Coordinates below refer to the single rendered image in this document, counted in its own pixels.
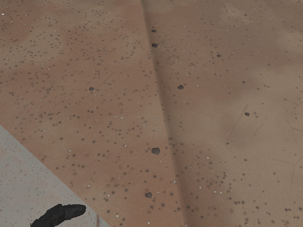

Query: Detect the robot left hand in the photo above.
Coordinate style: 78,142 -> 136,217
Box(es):
30,203 -> 86,227

